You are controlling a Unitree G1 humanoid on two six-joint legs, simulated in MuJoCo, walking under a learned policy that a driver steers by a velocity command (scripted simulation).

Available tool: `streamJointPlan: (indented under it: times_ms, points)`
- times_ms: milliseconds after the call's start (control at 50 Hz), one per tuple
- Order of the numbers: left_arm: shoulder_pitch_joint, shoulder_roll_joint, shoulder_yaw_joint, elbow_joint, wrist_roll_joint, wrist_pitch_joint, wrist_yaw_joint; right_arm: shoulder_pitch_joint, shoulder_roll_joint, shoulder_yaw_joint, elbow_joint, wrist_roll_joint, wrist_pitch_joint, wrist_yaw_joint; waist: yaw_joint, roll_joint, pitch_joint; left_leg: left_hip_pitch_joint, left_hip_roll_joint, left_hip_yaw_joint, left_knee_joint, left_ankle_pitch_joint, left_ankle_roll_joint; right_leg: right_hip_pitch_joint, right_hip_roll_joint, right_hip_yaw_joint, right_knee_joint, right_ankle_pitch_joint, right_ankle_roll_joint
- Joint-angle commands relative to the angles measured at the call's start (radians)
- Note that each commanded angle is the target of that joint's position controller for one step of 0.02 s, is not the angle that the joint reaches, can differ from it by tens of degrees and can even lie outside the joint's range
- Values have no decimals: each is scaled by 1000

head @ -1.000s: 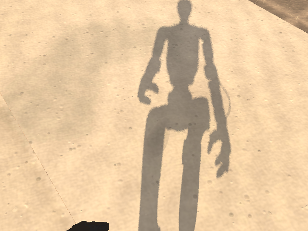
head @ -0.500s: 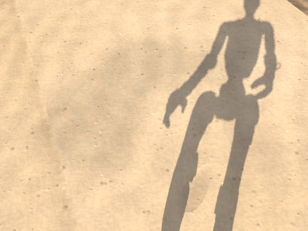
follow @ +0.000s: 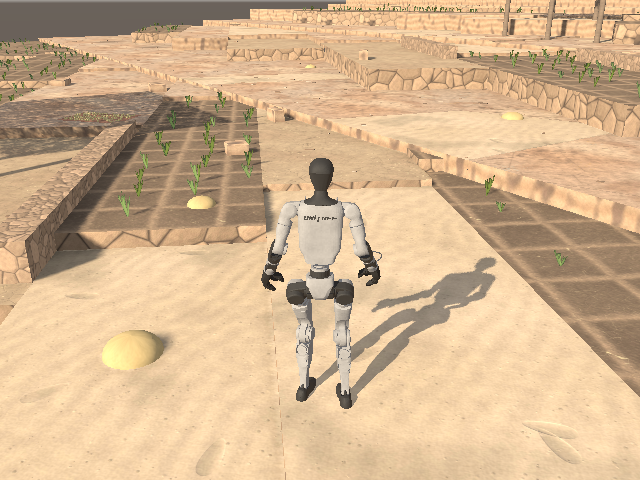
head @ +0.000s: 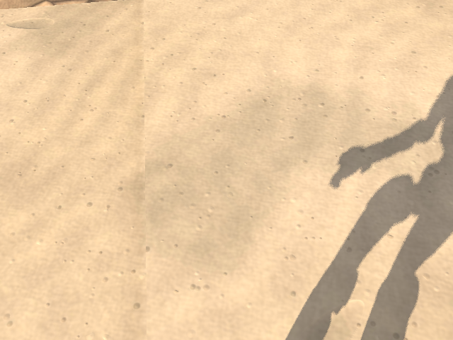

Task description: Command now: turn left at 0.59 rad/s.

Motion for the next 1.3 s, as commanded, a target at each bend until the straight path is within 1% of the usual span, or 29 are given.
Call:
streamJointPlan:
  times_ms: [20, 40, 60, 120, 160, 260, 360, 420, 440, 460, 480, 500, 520, 560, 700, 740, 780, 800, 840, 900, 960, 1000, 1040, 1080, 1100, 1160, 1200, 1260, 1300]
  points:
    - [37, 227, 70, -65, 34, -10, -7, 37, -62, -25, -75, 8, -4, 3, -16, -172, -134, -108, 44, -35, 214, -403, 24, 267, -330, 264, -223, 208, -149]
    - [38, 223, 75, -72, 69, -9, -12, -4, -143, -50, -109, -2, -26, 11, 0, -342, -92, -249, 0, 75, 444, -518, -32, 185, -447, 454, -266, 354, -293]
    - [-20, 168, 63, -105, 60, -10, -7, 16, -197, -68, -80, -8, -34, 17, -14, -240, -84, -261, 61, 69, 607, -442, -63, 180, -435, 381, -242, 362, -296]
    - [-66, 100, 37, -125, 18, 3, 11, 72, -134, -55, -11, -1, -7, 12, -17, -131, -57, -272, 86, 119, 798, -289, -112, 180, -286, 144, -199, 360, -210]
    - [-41, 107, 35, -127, 26, 15, 19, 30, -101, -40, -27, 12, -3, 15, 4, -147, -42, -276, 101, 179, 773, -234, -129, 187, -250, 57, -213, 369, -219]
    - [32, 159, 55, -115, 28, 35, 26, -71, -59, -14, -71, 7, -7, 23, 70, -192, -87, -230, 171, 226, 505, -244, -152, 308, -297, 22, -197, 398, -253]
    - [19, 187, 61, -100, 6, 36, 7, -50, -59, -8, -62, 1, -12, 37, 64, -212, -101, -19, 165, 283, 251, -288, -98, 235, -328, 22, -180, 403, -276]
    - [5, 177, 54, -77, -19, 40, 5, 26, -41, -7, -19, 2, -19, 46, 13, -195, -100, 164, 139, 316, -95, -86, -26, 191, -306, 2, -103, 395, -233]
    - [58, 151, 44, -48, -22, 35, 3, 37, -65, -11, -14, -1, -20, 43, 14, -154, -109, 291, 152, 280, -188, 16, 4, 116, -278, -24, -66, 312, -176]
    - [77, 90, 23, -51, 13, 24, -7, 64, -118, -21, -22, -8, -20, 33, 27, 15, -173, 476, 316, 72, -180, 230, 48, -27, -204, -99, 95, 68, -82]
    - [44, 41, 2, -93, 37, 11, -13, 13, -166, -22, -36, -38, -25, 32, 50, 257, -155, 418, 530, -139, -162, 352, 209, -177, -105, -156, 173, -292, -3]
    - [-47, 118, 22, -98, 30, 11, -5, 22, -85, -4, -37, -49, -43, 34, -28, 173, -143, 354, 534, -138, -192, 277, 274, -167, -123, -79, 284, -352, 29]
    - [-47, 136, 32, -89, 14, 17, -6, -7, -57, 10, -21, -56, -58, 35, -6, 157, -115, 325, 493, -87, -199, 237, 253, -172, -123, -58, 338, -327, 37]
    - [1, 140, 43, -49, 22, 36, 1, -74, -72, 6, -16, -31, -74, 33, 19, 136, -81, 284, 427, -12, -196, 219, 193, -165, -125, -45, 366, -248, 54]
    - [24, 64, 11, -14, 13, 38, -2, -74, -34, 19, 37, -28, -63, 30, 16, 117, -86, 237, 362, 59, -148, 252, 190, 23, -98, -85, 122, -159, 65]
    - [61, 58, 4, 7, 20, 29, -6, -70, -22, 24, 59, -14, -61, 28, 46, 94, -82, 210, 338, 59, -134, 141, 151, 136, -91, -94, -107, 64, 43]
    - [99, 132, 12, 15, 38, 25, -5, -2, -19, 25, 91, -25, -71, 31, 16, 11, -94, 157, 264, 92, -120, -134, 71, 233, -143, -38, -116, 231, 2]
    - [105, 184, 33, 49, 13, 27, -5, 13, -27, 18, 86, -26, -71, 32, -15, -93, -60, 129, 199, 155, -136, -312, 47, 163, -113, -75, -68, -50, -42]
    - [101, 126, 25, 45, 12, 16, -5, -49, -68, 2, 82, -13, -67, 22, 26, -70, 25, 119, 177, 186, -56, -498, 36, 1, -101, -42, -134, -392, -87]
    - [117, 110, 21, 45, 7, -21, -4, -5, -33, 0, 94, 2, -94, 25, 20, -117, 72, 56, 174, 200, 24, -514, 54, -23, -147, 47, -162, -492, -126]
    - [175, 160, 35, 58, -7, -36, -12, -9, 19, 3, 99, 16, -133, 43, 27, -204, 70, -12, 133, 303, 183, -340, 43, 61, -294, 280, -289, -592, -218]
    - [140, 169, 33, 40, -15, -32, -17, 6, 17, 1, 108, 26, -148, 50, 6, -218, 111, 59, 142, 304, 100, -330, 75, -1, -315, 303, -317, -553, -233]
    - [36, 121, 13, 2, -23, -33, -25, 145, -23, -17, 166, 19, -157, 55, -66, -164, 95, 286, 165, 250, -47, -265, 105, -115, -210, 128, -190, -356, -158]
    - [-31, 77, -3, -68, -19, -77, -23, 352, -185, -65, 213, 11, -169, 65, -121, 223, 20, 579, 472, -337, -276, -279, 274, -390, -18, -113, 370, -95, -44]
    - [-53, 120, 10, -77, -26, -94, -22, 384, -151, -51, 215, -6, -174, 66, -121, 193, 25, 662, 550, -452, -296, -146, 333, -559, -22, -37, 580, -277, -47]
    - [-51, 80, -1, -75, -31, -102, -48, 336, -73, -15, 210, -13, -168, 58, -58, 24, 44, 682, 505, -212, -289, 31, 256, -691, -118, -14, 690, -131, -100]
    - [-71, 57, -6, -83, -20, -92, -70, 293, -31, 4, 208, -11, -145, 52, -32, 58, 64, 575, 438, -53, -337, 178, 197, -604, -144, -56, 588, -63, -87]
    - [-133, -9, -33, -104, -1, -88, -95, 228, -62, 4, 200, 0, -121, 23, -20, 54, 68, 348, 321, 171, -332, 395, 133, -338, -90, -152, 269, 121, -39]
    - [-164, 8, -30, -116, 0, -85, -99, 270, -130, -11, 220, 1, -120, 14, -28, 111, 25, 286, 324, 192, -325, 435, 116, -147, -46, -163, 130, 245, -22]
